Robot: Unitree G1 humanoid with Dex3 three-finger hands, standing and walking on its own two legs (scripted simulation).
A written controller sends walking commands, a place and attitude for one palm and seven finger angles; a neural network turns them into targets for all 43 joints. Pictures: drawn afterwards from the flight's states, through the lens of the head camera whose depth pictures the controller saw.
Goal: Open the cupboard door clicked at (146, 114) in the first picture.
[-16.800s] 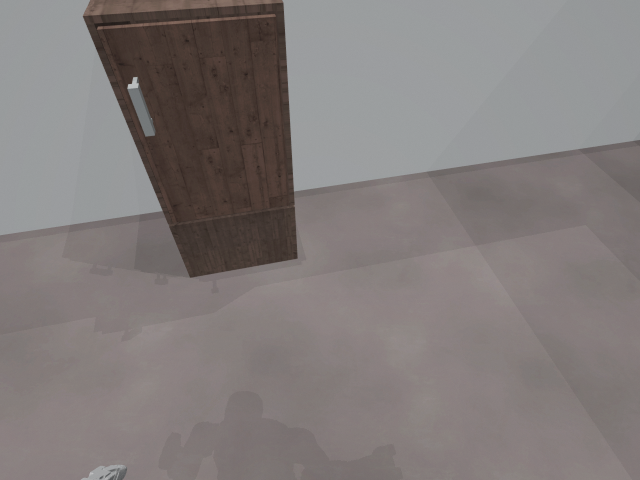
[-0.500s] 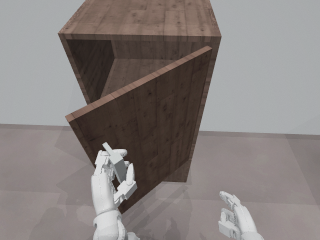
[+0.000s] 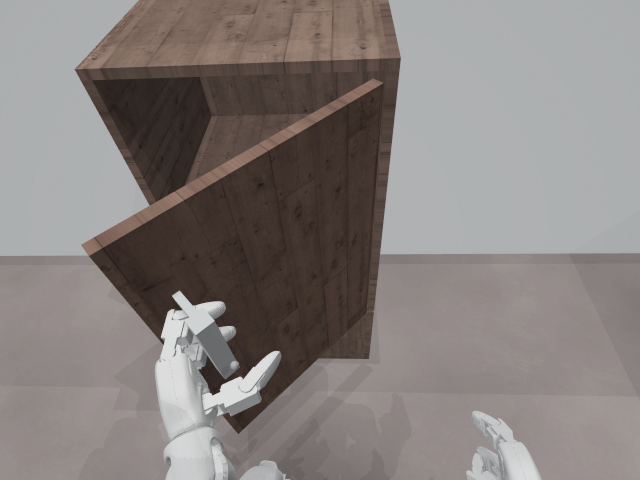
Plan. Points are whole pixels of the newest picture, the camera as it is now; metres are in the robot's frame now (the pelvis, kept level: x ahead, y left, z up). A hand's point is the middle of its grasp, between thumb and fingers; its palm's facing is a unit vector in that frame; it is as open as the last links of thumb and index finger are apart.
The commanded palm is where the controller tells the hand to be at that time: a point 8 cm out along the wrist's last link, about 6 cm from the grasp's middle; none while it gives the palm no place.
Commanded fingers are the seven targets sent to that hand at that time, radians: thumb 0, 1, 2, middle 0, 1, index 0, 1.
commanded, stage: open thumb and fingers to let go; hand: left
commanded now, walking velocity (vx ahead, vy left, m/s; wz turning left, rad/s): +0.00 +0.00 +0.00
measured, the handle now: (205, 334) +0.28 +0.16 +0.05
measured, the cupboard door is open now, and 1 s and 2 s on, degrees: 46 47 46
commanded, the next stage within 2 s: slide the hand sideways off the handle in 0.42 s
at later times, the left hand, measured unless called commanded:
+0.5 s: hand (230, 367) +0.24 +0.12 +0.05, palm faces +0.33 -0.94 +0.01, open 15.1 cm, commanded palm +0.20 +0.16 +0.05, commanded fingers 0.00 -0.50 0.30 -0.15 -0.30 -0.15 -0.30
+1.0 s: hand (210, 403) +0.20 +0.13 +0.06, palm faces -0.09 -1.00 +0.03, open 16.1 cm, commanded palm +0.17 +0.19 +0.05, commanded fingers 0.00 -0.50 0.30 -0.15 -0.30 -0.15 -0.30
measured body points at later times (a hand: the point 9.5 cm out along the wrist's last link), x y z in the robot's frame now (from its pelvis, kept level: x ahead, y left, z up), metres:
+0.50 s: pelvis -0.01 +0.04 +0.00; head +0.02 +0.02 +0.44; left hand +0.22 +0.17 +0.05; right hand +0.17 -0.18 -0.10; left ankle +0.04 +0.18 -0.67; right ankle -0.03 -0.04 -0.67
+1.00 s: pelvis -0.01 +0.08 -0.01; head +0.02 +0.08 +0.43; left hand +0.20 +0.18 +0.06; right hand +0.15 -0.14 -0.08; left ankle +0.04 +0.18 -0.67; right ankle -0.03 -0.04 -0.67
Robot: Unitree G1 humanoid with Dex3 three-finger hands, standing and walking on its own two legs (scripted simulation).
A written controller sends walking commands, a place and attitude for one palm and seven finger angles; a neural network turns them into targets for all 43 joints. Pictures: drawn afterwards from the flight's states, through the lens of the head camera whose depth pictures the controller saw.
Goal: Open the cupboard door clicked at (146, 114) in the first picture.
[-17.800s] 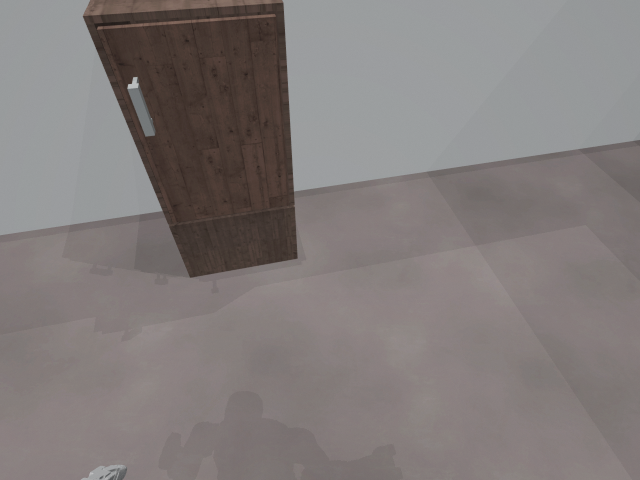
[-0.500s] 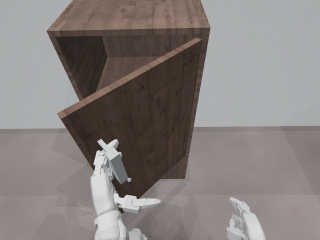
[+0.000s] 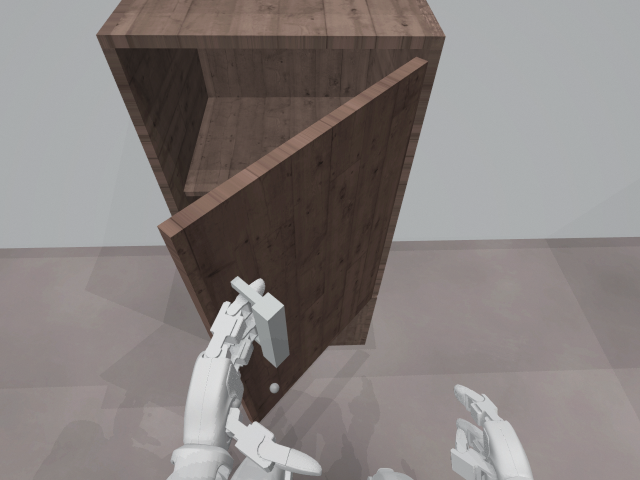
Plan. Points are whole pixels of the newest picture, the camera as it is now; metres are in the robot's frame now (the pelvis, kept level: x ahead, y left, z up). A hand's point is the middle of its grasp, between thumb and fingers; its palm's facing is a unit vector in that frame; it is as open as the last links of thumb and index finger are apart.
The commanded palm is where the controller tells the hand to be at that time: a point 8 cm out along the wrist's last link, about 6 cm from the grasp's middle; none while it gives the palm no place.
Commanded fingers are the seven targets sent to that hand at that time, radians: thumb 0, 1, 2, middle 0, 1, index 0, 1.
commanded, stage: slide the hand sideways off the handle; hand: left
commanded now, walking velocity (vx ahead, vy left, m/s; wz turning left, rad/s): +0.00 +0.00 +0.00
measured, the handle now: (259, 322) +0.29 +0.09 +0.07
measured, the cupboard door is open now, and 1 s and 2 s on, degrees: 47 46 46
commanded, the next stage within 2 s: draw the hand back to the body in 0.72 s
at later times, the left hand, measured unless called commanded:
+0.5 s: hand (231, 429) +0.17 +0.10 +0.07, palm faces +0.05 -1.00 -0.01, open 16.0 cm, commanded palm +0.13 +0.17 +0.07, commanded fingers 0.00 -0.50 0.30 -0.15 -0.30 -0.15 -0.30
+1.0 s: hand (176, 442) +0.16 +0.14 +0.09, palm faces +0.05 -1.00 -0.02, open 16.3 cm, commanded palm +0.12 +0.20 +0.10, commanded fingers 0.00 -0.50 0.30 -0.15 -0.30 -0.15 -0.30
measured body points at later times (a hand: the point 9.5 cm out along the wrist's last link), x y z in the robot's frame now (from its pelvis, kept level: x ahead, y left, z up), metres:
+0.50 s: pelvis +0.01 -0.02 -0.01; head +0.05 -0.02 +0.44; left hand +0.17 +0.15 +0.07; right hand +0.21 -0.23 -0.07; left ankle +0.05 +0.10 -0.65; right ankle -0.01 -0.12 -0.65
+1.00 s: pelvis +0.00 -0.02 -0.01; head +0.02 -0.02 +0.44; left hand +0.15 +0.20 +0.09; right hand +0.19 -0.24 -0.07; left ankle +0.05 +0.10 -0.65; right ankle -0.01 -0.12 -0.65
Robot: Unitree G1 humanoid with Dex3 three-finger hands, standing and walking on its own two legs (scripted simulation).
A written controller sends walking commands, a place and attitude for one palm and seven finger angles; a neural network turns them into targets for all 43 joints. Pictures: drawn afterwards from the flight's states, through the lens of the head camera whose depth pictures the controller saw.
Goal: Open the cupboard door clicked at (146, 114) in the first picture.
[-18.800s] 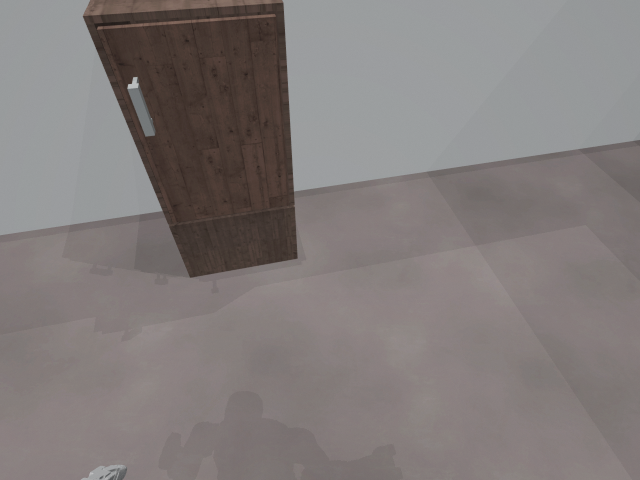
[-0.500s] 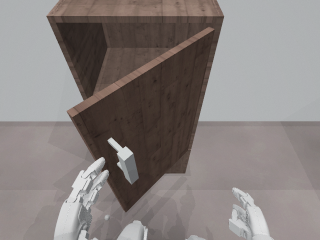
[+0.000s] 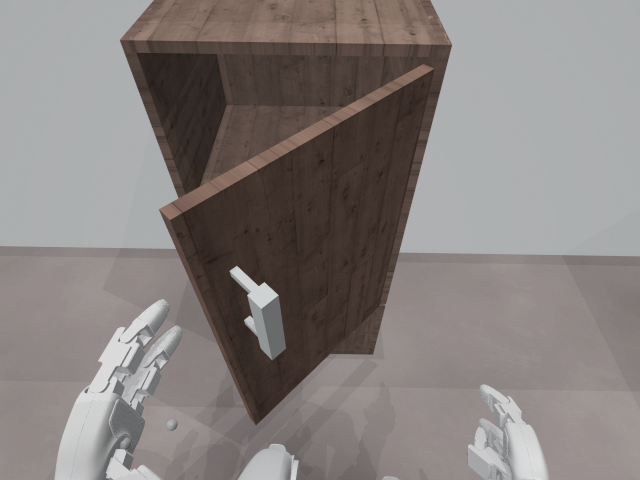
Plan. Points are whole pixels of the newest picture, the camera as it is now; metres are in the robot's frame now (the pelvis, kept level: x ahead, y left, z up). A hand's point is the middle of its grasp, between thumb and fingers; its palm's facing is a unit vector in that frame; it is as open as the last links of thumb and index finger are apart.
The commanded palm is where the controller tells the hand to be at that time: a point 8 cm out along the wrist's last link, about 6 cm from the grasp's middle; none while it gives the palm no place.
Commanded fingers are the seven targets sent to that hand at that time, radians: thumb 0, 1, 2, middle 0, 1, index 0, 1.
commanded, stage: draw the hand back to the body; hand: left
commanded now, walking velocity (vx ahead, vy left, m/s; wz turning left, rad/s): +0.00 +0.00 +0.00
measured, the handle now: (257, 313) +0.30 +0.11 +0.07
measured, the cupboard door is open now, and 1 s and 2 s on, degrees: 46 46 46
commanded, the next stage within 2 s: step back with the hand held close in 1.40 s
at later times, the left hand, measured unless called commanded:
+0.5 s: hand (77, 379) +0.18 +0.23 +0.15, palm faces +0.21 -0.93 -0.29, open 15.1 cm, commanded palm +0.14 +0.27 +0.18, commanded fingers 0.00 0.03 0.52 -0.17 -0.30 -0.17 -0.30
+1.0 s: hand out of the picture +0.23 +0.27 +0.24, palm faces +0.43 -0.81 -0.39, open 9.3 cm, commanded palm +0.18 +0.32 +0.26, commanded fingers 0.00 0.90 0.90 -0.20 -0.30 -0.20 -0.30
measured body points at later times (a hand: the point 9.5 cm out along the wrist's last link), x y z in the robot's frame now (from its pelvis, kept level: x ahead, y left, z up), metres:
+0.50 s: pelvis +0.02 +0.03 +0.05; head +0.00 +0.02 +0.50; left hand +0.16 +0.27 +0.17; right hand +0.22 -0.18 +0.00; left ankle +0.05 +0.12 -0.65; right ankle -0.01 -0.10 -0.65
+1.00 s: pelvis +0.04 +0.02 +0.09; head +0.02 +0.00 +0.54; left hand +0.20 +0.31 +0.27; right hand +0.24 -0.20 +0.02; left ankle +0.05 +0.12 -0.65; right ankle -0.01 -0.10 -0.65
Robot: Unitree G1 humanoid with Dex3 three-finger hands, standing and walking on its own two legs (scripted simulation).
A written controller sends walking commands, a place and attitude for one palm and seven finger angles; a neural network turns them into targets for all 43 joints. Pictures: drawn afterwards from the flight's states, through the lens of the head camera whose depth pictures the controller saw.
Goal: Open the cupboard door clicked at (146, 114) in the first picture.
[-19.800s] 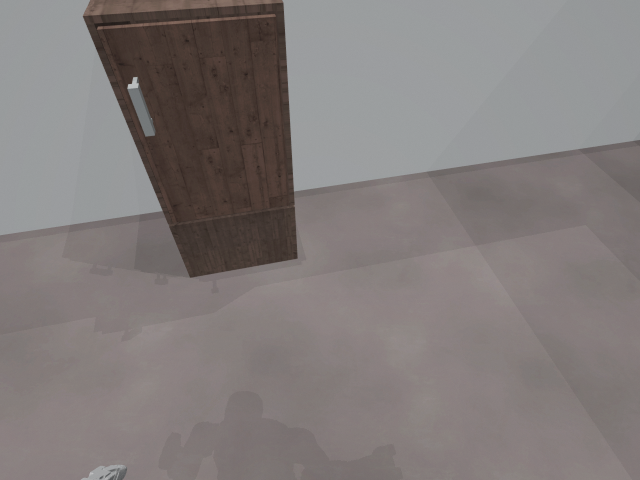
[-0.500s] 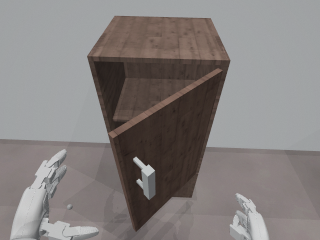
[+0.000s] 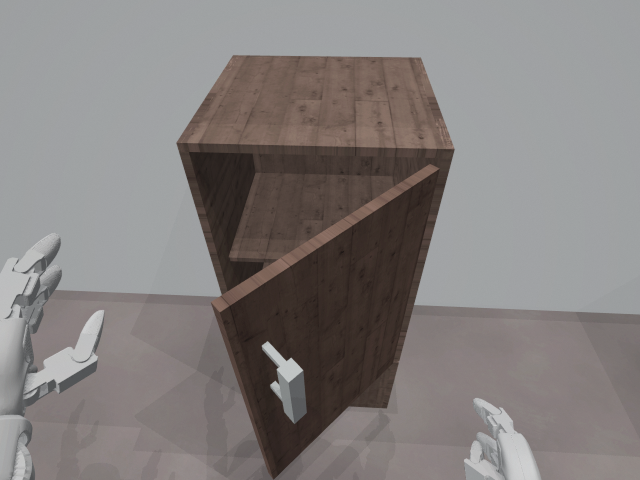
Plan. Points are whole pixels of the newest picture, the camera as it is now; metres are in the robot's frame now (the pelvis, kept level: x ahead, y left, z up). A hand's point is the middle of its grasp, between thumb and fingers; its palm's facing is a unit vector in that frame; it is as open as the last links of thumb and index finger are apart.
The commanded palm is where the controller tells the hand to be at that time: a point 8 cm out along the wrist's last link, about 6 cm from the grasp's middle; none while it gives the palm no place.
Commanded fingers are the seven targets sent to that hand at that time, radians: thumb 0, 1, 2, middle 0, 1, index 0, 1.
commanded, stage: draw the hand back to the body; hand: left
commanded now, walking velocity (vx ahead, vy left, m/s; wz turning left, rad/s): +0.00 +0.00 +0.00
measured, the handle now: (283, 381) +0.25 +0.09 -0.02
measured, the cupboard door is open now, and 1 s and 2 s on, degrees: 46 46 46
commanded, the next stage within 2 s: step back with the hand held close in 0.40 s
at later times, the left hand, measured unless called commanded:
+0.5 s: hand (106, 342) +0.19 +0.23 +0.16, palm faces +0.44 -0.81 -0.39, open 7.4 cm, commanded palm +0.14 +0.27 +0.18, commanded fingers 0.00 0.90 0.90 -0.20 -0.30 -0.20 -0.30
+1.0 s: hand (54, 377) +0.15 +0.26 +0.16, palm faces +0.36 -0.79 -0.49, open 7.4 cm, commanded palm +0.09 +0.30 +0.18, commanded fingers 0.00 0.90 0.90 -0.20 -0.30 -0.20 -0.30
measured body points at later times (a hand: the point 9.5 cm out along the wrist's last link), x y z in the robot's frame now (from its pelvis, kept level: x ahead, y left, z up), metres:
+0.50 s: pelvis +0.00 -0.03 +0.00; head -0.02 -0.05 +0.45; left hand +0.16 +0.27 +0.18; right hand +0.20 -0.25 -0.08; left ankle +0.01 +0.10 -0.74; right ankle -0.05 -0.12 -0.74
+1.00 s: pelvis -0.05 +0.00 +0.00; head -0.04 +0.01 +0.45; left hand +0.12 +0.30 +0.19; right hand +0.12 -0.25 -0.07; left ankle +0.01 +0.10 -0.74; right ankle -0.05 -0.12 -0.74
